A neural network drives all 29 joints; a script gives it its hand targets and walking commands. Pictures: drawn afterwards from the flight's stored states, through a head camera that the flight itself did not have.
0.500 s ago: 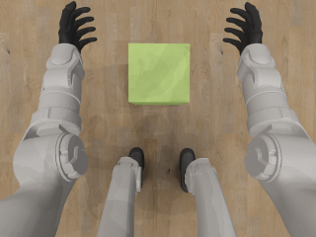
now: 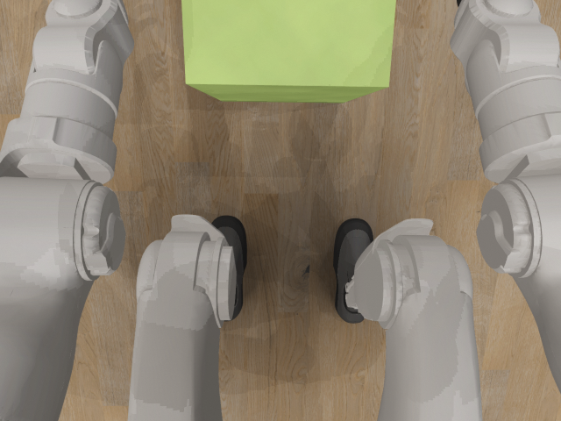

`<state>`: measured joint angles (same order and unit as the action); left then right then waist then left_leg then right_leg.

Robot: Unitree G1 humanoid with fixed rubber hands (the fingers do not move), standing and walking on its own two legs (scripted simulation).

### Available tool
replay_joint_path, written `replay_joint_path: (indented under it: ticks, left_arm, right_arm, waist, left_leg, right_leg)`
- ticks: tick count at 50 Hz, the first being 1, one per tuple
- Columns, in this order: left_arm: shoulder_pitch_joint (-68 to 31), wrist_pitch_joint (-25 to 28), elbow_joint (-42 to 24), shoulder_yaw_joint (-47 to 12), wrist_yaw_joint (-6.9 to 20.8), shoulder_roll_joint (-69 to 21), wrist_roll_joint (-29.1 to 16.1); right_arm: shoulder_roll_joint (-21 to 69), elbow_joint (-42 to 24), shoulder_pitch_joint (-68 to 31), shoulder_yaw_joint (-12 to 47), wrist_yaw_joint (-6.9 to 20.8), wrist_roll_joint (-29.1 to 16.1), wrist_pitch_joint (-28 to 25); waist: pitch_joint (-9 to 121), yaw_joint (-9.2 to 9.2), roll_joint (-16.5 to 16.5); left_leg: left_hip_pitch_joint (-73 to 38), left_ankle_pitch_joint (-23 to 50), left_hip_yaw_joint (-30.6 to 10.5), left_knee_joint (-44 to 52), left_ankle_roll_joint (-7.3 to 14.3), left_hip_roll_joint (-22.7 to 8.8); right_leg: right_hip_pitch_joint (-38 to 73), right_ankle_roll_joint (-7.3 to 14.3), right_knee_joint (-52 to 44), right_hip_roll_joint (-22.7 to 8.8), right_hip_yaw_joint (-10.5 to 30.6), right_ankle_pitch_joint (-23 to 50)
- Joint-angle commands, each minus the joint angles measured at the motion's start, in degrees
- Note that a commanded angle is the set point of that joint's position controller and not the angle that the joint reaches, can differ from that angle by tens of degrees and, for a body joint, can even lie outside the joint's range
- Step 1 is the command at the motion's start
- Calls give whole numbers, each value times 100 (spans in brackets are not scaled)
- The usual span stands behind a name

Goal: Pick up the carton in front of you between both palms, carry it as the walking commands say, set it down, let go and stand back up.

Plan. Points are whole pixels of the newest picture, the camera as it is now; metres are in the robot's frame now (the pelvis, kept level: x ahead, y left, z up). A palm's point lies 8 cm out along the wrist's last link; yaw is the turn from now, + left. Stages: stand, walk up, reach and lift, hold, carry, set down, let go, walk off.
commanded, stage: reach and lift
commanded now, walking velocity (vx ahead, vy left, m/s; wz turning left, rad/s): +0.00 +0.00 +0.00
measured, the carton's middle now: (285, 16) +0.56 +0.02 -0.28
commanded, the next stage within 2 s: none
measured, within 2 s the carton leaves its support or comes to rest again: leaves its support in 1.10 s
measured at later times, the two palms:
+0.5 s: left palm out of the picture +0.56 +0.20 -0.21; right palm (445, 5) +0.56 -0.16 -0.21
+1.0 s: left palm out of the picture +0.56 +0.18 -0.21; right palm (425, 0) +0.56 -0.13 -0.21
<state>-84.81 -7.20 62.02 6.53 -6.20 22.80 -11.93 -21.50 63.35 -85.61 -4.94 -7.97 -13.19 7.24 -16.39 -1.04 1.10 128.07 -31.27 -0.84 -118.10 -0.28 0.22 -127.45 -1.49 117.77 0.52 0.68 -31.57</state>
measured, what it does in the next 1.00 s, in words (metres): stands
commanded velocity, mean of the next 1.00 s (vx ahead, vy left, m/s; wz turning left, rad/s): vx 0.00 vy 0.00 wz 0.00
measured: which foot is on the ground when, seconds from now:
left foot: down 0.00-1.00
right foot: down 0.00-1.00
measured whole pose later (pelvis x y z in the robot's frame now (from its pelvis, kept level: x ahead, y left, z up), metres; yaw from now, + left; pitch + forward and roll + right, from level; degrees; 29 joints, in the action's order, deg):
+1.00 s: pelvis -0.01 +0.00 -0.05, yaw -1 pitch +34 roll -1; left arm -89.0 -9.5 62.0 11.7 -2.3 19.7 -4.8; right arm -15.6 62.7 -89.1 -13.4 -5.4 -6.7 8.4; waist -25.4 -1.5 1.9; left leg 129.7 -32.2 -1.0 -128.0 -0.2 -0.3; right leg -129.4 -1.5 127.4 1.6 0.7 -31.9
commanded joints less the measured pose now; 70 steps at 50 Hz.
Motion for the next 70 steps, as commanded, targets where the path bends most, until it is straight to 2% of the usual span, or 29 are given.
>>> replay_joint_path:
  ticks: [1, 5, 11, 12, 14, 16, 26, 29, 30, 31, 32, 34, 37, 38, 41, 42, 48, 51, 52, 53, 54, 55, 56, 58, 59, 63, 65, 69, 70]
  left_arm:
    - [-1799, 331, -149, 37, 77, 845, 110]
    - [-2110, 416, 2, -122, 93, 833, -23]
    - [-2181, 468, 0, -198, 32, 909, -170]
    - [-2093, 495, -71, -252, 43, 847, -221]
    - [-2008, 499, -80, -287, 33, 866, -192]
    - [-1962, 532, -52, -272, 50, 865, -219]
    - [-2003, 495, 90, -351, 103, 545, -66]
    - [-2014, 470, 269, -299, 145, 357, -85]
    - [-2095, 481, 161, -377, 172, 228, -91]
    - [-2137, 453, 362, -438, 200, 57, -123]
    - [-2250, 473, 219, -446, 244, -195, -94]
    - [-2518, 486, 86, -442, 379, -836, -21]
    - [-3382, 285, -6, -935, 1017, -3536, 242]
    - [-3576, 189, -220, -998, 1253, -4144, 364]
    - [-3306, -60, -369, -816, 1693, -5144, 553]
    - [-3241, -135, -502, -901, 1778, -5251, 490]
    - [-3532, -372, -1271, -990, 1960, -5814, 278]
    - [-4047, -452, -2289, -1507, 1891, -5995, -88]
    - [-4162, -557, -2494, -1750, 1853, -6194, -220]
    - [-4187, -616, -2869, -1852, 1815, -6251, -282]
    - [-4158, -707, -3144, -1944, 1777, -6433, -299]
    - [-4035, -805, -3270, -1942, 1721, -6508, -232]
    - [-3754, -917, -3290, -1937, 1708, -6885, -192]
    - [-3358, -1069, -3382, -1944, 1730, -7271, -8]
    - [-2992, -1124, -3195, -1762, 1765, -7295, 194]
    - [-1626, -1348, -2052, -1261, 1822, -7864, 796]
    - [-1682, -1293, -1783, -872, 1847, -7723, 1237]
    - [-1448, -1177, -1604, -415, 1830, -7787, 1620]
    - [-1479, -1130, -1549, -294, 1789, -7663, 1651]
  right_arm:
    - [-779, -107, -1640, -275, 34, 83, -356]
    - [-879, -201, -2071, -229, 23, 36, -486]
    - [-825, -193, -2151, 108, 30, -200, -519]
    - [-764, -109, -2003, 136, 46, -214, -524]
    - [-670, -48, -1866, 254, 33, -314, -507]
    - [-543, -122, -1832, 290, 18, -321, -523]
    - [-314, -61, -1898, 182, 24, -257, -509]
    - [-249, 158, -1835, 92, 23, -74, -494]
    - [-10, 113, -1970, 202, 62, -131, -491]
    - [113, 229, -1974, 229, 70, -104, -507]
    - [435, 175, -2198, 366, 121, -163, -491]
    - [1157, 134, -2411, 364, 255, -4, -452]
    - [3742, -150, -3233, 514, 857, 316, -325]
    - [4425, -226, -3384, 512, 1100, 363, -212]
    - [5281, -326, -3415, 512, 1547, 426, 56]
    - [5516, -483, -3202, 473, 1639, 458, 102]
    - [6166, -1275, -3366, 748, 1813, 305, 353]
    - [6477, -2249, -3940, 1353, 1680, -42, 483]
    - [6466, -2767, -4336, 1497, 1625, -131, 527]
    - [6715, -2923, -4219, 1677, 1564, -119, 656]
    - [6943, -2959, -4049, 1751, 1517, -228, 768]
    - [7087, -2983, -3931, 1719, 1511, -234, 880]
    - [7297, -2865, -3683, 1548, 1517, -115, 977]
    - [7466, -3177, -3335, 1386, 1621, -11, 1034]
    - [7695, -2717, -2896, 1299, 1668, 208, 1144]
    - [7730, -2616, -2424, 1142, 1764, 866, 1209]
    - [7878, -1801, -1906, 532, 1827, 1210, 1271]
    - [7907, -1392, -1322, -129, 1867, 1687, 1170]
    - [7843, -1523, -1595, -35, 1832, 1654, 1110]
  waist:
    - [6993, 9, -366]
    - [7000, 59, -313]
    - [7189, -119, -153]
    - [7139, 48, -97]
    - [7090, -144, -61]
    - [7113, -107, 19]
    - [6101, -169, -248]
    - [5762, -23, -105]
    - [5753, -152, -112]
    - [5742, 19, -48]
    - [5687, -187, -68]
    - [5790, -94, -52]
    - [5331, 68, 6]
    - [5163, -38, -122]
    - [5018, -197, -97]
    - [5079, -55, -84]
    - [6047, -136, -144]
    - [8125, -239, 19]
    - [8935, -73, -14]
    - [9772, -249, 61]
    - [10475, -125, 77]
    - [10852, -239, -27]
    - [11012, -39, -145]
    - [11016, -42, -333]
    - [10973, -114, -365]
    - [9158, -95, -257]
    - [7364, -206, -302]
    - [7107, -49, -237]
    - [7083, -163, -169]
  left_leg:
    - [-3811, 1746, 132, 498, -140, 29]
    - [-3964, 2063, -31, 252, -110, 3]
    - [-4074, 2315, 100, 44, -145, 30]
    - [-4030, 2268, 100, 68, -138, 50]
    - [-3955, 2214, 112, 9, -110, 69]
    - [-3791, 2268, 201, -38, -108, 65]
    - [-3442, 1668, 90, 182, -96, 67]
    - [-3188, 1430, 76, 247, -118, 88]
    - [-3255, 1346, 92, 271, -78, 117]
    - [-3275, 1369, 148, 237, -104, 130]
    - [-3150, 1313, 183, 243, -77, 148]
    - [-3198, 1434, 119, 258, -67, 226]
    - [-3152, 1363, 115, 166, -28, 414]
    - [-3043, 1212, 151, 173, -14, 465]
    - [-2850, 1143, 319, 105, 59, 531]
    - [-2941, 1169, 277, 58, 101, 517]
    - [-3255, 1582, 380, -16, 112, 447]
    - [-4081, 2191, 529, -97, 121, 527]
    - [-4508, 2362, 448, -89, 108, 530]
    - [-4832, 2572, 562, -37, 67, 577]
    - [-5129, 2745, 555, 7, 53, 621]
    - [-5301, 2861, 556, 97, 35, 660]
    - [-5376, 2963, 577, 261, -13, 734]
    - [-5574, 3214, 559, 386, -77, 732]
    - [-5450, 3171, 638, 509, -89, 775]
    - [-4336, 2629, 535, 1031, -86, 815]
    - [-3416, 1546, 462, 1532, -32, 775]
    - [-3838, 1396, 437, 2040, -12, 824]
    - [-3851, 1351, 407, 2085, 0, 837]
  right_leg:
    - [3110, -23, -422, 128, -226, 1519]
    - [3064, -48, -154, 91, -232, 1725]
    - [3432, -35, 30, 129, -251, 1979]
    - [3437, -57, 71, 138, -289, 1952]
    - [3465, -57, 124, 169, -263, 1998]
    - [3614, -58, 139, 175, -253, 2130]
    - [2882, -32, -52, 270, -242, 1469]
    - [2904, -32, -108, 283, -248, 1285]
    - [2849, -43, -134, 270, -232, 1174]
    - [2922, -37, -191, 312, -245, 1235]
    - [2927, -19, -177, 329, -222, 1219]
    - [3104, -29, -82, 373, -248, 1435]
    - [2752, 59, -29, 547, -335, 1272]
    - [2617, 82, 29, 563, -321, 1187]
    - [2394, 100, 33, 616, -390, 925]
    - [2366, 122, 63, 630, -448, 982]
    - [2804, 253, 88, 634, -446, 1315]
    - [3851, 184, 155, 671, -522, 1951]
    - [4152, 173, 152, 626, -569, 2146]
    - [4610, 120, 97, 629, -561, 2336]
    - [4837, 110, 46, 713, -617, 2501]
    - [4891, 113, 2, 705, -598, 2559]
    - [4771, 60, -130, 799, -687, 2590]
    - [4287, 49, -264, 848, -744, 2542]
    - [4139, 69, -430, 853, -716, 2408]
    - [3613, 40, -925, 914, -612, 2124]
    - [2766, 96, -1284, 873, -509, 1409]
    - [2672, 33, -1836, 961, -551, 1068]
    - [2674, 56, -1911, 943, -477, 985]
